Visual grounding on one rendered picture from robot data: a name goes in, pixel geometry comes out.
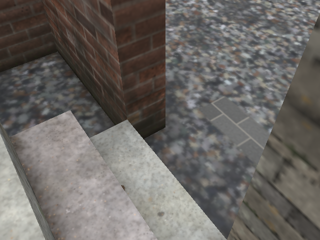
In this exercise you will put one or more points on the stairs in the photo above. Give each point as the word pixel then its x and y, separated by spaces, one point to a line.
pixel 56 183

